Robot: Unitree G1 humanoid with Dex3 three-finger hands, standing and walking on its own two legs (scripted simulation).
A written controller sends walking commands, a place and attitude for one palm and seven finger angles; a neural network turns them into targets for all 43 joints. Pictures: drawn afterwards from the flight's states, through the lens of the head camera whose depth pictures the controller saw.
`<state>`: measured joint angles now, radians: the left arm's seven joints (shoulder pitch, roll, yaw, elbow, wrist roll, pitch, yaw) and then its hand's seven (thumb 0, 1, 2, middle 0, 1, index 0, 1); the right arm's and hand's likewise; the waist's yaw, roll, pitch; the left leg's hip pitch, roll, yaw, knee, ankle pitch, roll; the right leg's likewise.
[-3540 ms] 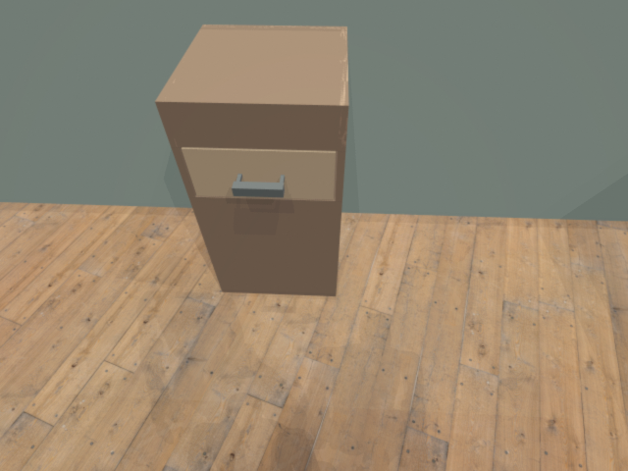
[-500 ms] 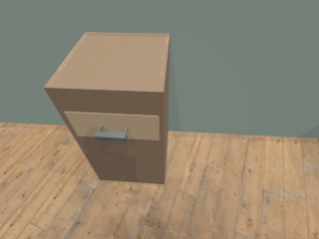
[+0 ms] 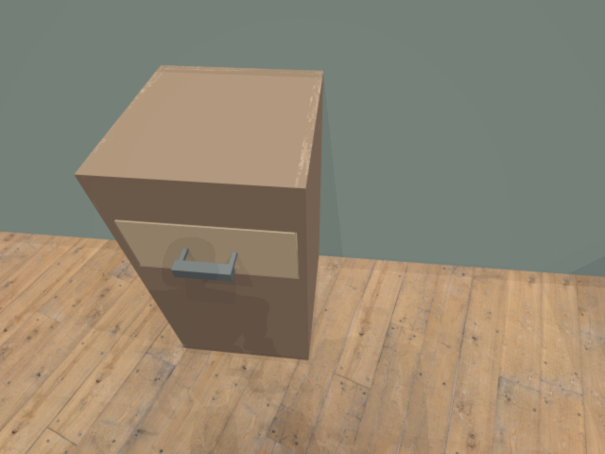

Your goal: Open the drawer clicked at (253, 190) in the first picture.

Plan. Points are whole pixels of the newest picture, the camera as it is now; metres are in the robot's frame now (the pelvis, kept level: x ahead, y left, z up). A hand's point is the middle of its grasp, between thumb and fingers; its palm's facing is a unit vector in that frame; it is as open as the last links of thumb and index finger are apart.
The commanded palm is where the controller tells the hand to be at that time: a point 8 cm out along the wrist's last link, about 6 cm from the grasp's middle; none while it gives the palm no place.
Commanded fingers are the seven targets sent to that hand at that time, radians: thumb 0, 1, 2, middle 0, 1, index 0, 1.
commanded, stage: come to a stop and stand still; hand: left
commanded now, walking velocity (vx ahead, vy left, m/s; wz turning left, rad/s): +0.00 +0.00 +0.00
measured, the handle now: (206, 262) +0.52 +0.25 -0.18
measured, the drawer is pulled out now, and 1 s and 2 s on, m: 0.00 0.00 0.00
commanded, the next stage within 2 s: look again from close up in 0.26 s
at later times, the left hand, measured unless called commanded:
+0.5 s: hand out of the picture -0.01 +0.15 -0.17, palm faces +0.05 -0.98 -0.20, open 7.4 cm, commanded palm none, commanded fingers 0.00 0.90 0.90 -0.20 -0.30 -0.20 -0.30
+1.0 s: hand out of the picture -0.02 +0.14 -0.17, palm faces +0.07 -0.98 -0.18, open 7.4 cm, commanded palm +0.10 +0.19 -0.07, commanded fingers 0.00 0.88 0.89 -0.20 -0.31 -0.20 -0.31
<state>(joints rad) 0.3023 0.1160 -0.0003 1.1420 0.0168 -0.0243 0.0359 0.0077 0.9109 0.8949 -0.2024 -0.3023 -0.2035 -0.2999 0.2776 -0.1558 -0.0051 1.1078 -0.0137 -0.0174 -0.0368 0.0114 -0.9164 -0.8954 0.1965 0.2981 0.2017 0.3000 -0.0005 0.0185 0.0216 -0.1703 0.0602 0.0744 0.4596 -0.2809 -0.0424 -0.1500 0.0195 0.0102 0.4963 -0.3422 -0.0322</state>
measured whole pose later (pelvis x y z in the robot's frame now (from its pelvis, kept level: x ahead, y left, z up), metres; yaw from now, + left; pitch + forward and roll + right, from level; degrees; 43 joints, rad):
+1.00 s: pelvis +0.01 -0.01 +0.00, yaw +1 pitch -1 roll +1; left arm 0.32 0.10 0.00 1.14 0.01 -0.03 0.04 0.00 0.90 0.89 -0.20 -0.30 -0.20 -0.30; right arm 0.30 -0.13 0.00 1.14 -0.01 -0.01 -0.04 0.01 -0.91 -0.90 0.20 0.30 0.20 0.30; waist 0.00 0.01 0.03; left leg -0.13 0.08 0.05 0.41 -0.26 -0.06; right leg -0.09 0.04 -0.02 0.43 -0.32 -0.05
